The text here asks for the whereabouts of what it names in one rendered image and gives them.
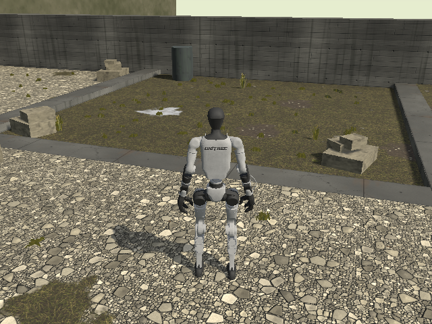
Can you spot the left robot forearm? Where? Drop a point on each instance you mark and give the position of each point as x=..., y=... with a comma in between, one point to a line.
x=185, y=183

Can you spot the robot left hand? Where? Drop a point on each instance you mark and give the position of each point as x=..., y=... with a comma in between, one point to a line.
x=182, y=205

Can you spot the robot left upper arm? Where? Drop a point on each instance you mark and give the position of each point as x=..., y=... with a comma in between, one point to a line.
x=191, y=154

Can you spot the humanoid robot torso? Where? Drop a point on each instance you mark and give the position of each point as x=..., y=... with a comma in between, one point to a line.
x=216, y=158

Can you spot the robot right hand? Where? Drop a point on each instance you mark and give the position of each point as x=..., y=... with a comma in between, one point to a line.
x=250, y=202

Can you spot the robot head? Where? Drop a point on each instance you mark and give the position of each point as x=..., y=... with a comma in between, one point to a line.
x=215, y=118

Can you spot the right robot forearm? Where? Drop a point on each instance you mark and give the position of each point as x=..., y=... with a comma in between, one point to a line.
x=245, y=177

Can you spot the robot right upper arm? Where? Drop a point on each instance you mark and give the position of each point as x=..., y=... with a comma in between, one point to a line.
x=240, y=154

